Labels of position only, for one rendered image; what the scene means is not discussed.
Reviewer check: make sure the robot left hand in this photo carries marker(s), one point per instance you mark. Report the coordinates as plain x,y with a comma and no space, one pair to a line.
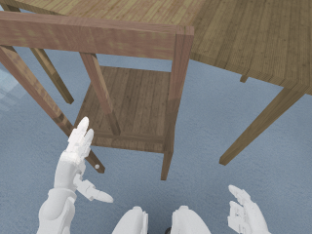
71,161

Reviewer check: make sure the table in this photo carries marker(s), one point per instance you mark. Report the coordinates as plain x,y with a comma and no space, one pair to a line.
268,40

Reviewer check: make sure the chair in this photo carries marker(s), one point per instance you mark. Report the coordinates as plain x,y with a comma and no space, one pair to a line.
127,108

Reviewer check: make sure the robot right hand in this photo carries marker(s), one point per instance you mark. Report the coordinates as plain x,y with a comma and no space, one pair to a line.
246,219

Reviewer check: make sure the right robot thigh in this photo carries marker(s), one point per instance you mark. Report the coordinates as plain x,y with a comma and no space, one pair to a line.
187,221

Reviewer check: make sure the left robot forearm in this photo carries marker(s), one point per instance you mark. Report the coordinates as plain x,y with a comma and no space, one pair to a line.
56,214

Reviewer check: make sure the left robot thigh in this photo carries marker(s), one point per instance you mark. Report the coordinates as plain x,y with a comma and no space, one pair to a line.
132,222

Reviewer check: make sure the robot thigh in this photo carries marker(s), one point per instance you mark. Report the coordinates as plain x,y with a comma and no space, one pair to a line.
132,222
187,221

